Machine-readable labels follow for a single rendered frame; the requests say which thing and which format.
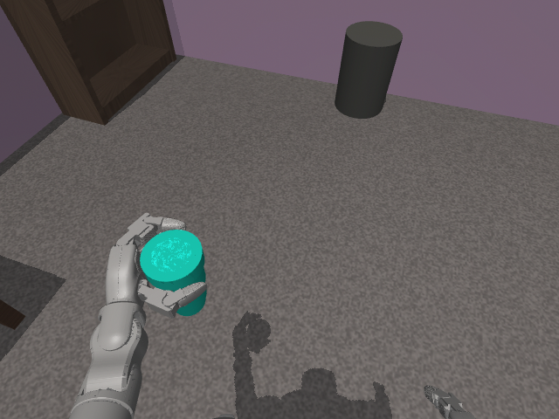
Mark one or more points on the left robot hand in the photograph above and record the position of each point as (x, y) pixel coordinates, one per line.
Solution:
(125, 279)

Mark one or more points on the bookshelf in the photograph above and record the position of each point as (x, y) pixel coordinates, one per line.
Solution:
(93, 55)

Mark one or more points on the left robot arm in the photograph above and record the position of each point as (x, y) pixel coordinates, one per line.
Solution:
(112, 384)

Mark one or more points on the right robot hand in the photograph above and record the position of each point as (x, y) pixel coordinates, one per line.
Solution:
(450, 407)

